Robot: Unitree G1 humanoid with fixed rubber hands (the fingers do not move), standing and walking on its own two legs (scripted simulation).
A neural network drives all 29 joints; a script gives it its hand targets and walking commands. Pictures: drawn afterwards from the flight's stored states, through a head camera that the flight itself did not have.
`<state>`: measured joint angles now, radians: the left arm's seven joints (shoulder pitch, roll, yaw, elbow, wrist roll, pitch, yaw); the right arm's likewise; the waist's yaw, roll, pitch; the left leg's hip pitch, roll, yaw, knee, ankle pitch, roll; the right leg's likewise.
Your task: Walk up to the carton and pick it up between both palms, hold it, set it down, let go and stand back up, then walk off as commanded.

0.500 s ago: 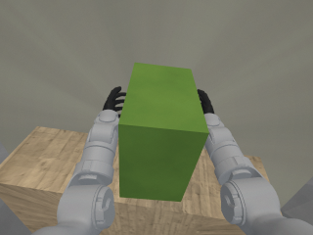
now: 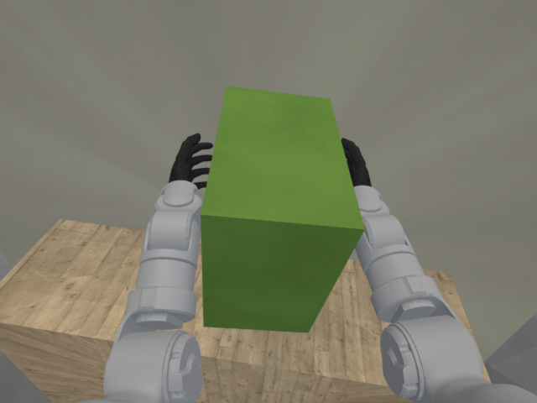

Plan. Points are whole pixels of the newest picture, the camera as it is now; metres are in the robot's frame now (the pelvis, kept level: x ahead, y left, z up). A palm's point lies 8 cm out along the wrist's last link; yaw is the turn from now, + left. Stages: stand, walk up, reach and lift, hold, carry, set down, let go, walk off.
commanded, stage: reach and lift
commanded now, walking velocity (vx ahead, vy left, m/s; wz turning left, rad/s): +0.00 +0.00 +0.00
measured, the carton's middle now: (267, 210) +0.38 +0.02 +0.14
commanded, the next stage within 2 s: hold in 0.30 s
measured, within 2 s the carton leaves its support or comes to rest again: neither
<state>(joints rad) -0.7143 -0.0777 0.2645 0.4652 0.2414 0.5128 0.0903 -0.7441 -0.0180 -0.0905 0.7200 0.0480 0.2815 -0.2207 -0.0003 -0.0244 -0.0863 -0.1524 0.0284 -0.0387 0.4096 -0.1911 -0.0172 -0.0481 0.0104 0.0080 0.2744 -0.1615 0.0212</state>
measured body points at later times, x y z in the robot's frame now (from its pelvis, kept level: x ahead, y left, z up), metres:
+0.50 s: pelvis -0.03 +0.00 +0.00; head -0.11 +0.02 +0.44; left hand +0.35 +0.14 +0.21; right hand +0.36 -0.12 +0.20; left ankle +0.02 +0.12 -0.75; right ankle +0.00 -0.14 -0.75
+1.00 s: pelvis -0.01 +0.00 +0.00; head -0.07 +0.02 +0.45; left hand +0.36 +0.15 +0.21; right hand +0.37 -0.11 +0.20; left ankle +0.02 +0.12 -0.75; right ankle +0.00 -0.14 -0.75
